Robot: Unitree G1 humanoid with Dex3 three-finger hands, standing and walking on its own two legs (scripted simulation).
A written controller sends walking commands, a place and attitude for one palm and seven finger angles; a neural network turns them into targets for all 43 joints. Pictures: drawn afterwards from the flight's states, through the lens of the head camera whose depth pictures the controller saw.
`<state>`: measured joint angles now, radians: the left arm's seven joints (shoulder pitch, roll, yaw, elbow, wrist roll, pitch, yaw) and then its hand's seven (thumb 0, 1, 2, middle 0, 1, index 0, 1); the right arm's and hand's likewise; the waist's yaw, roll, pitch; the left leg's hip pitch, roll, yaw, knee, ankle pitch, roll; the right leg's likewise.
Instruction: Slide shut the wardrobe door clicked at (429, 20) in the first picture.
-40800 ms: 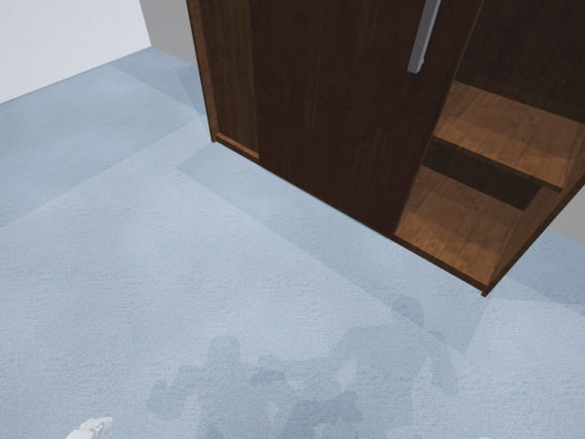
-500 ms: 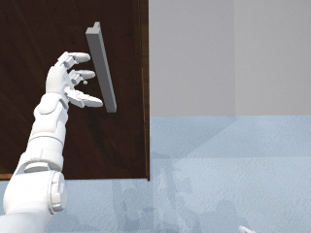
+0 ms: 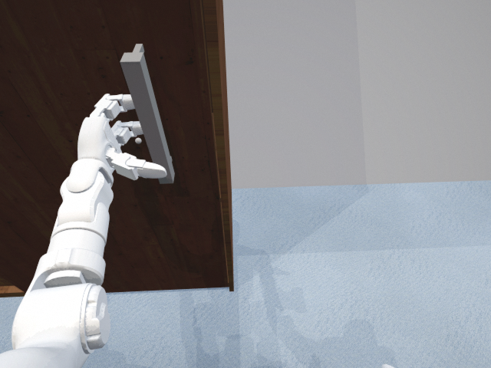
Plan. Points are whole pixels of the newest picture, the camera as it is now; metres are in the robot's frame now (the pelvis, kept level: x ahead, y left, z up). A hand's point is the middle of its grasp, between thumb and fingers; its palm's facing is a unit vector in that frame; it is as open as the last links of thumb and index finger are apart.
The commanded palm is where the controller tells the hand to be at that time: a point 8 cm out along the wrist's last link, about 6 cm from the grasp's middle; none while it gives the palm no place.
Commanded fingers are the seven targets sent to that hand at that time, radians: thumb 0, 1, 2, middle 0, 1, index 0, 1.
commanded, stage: feel for the door with the fingertips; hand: left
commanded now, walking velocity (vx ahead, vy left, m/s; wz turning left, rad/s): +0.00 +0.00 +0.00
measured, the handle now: (154, 121) +0.50 +0.16 +0.14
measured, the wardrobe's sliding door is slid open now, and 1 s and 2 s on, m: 0.00 0.00 0.00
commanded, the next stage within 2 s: slide the fingers in behind the handle in 0.30 s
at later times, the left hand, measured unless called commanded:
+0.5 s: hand (134, 131) +0.46 +0.18 +0.16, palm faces +0.05 -1.00 +0.00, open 13.7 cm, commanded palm +0.43 +0.23 +0.15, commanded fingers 0.00 -0.50 0.30 -0.30 -1.20 -0.30 -1.20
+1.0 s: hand (140, 137) +0.45 +0.17 +0.15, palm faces +0.05 -1.00 +0.02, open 14.0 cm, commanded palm +0.42 +0.22 +0.15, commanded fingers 0.00 -0.50 0.30 -0.30 -1.20 -0.30 -1.20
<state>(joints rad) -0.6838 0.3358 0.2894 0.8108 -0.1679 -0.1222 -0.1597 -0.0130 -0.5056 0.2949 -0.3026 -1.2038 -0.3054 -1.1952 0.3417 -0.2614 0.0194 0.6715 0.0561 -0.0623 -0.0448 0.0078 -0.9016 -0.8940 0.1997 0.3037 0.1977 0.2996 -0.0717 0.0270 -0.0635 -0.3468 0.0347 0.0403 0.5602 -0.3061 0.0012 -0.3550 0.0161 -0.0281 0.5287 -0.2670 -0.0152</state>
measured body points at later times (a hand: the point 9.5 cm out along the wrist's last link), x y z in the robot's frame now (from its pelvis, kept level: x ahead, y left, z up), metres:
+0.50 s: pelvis -0.01 +0.01 +0.00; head +0.03 +0.01 +0.45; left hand +0.45 +0.24 +0.16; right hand +0.05 -0.25 -0.12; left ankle -0.02 +0.12 -0.73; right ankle +0.00 -0.11 -0.73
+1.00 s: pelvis +0.00 +0.01 +0.00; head +0.02 +0.01 +0.45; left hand +0.44 +0.23 +0.15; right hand +0.07 -0.25 -0.11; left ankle -0.02 +0.12 -0.73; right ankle +0.00 -0.11 -0.73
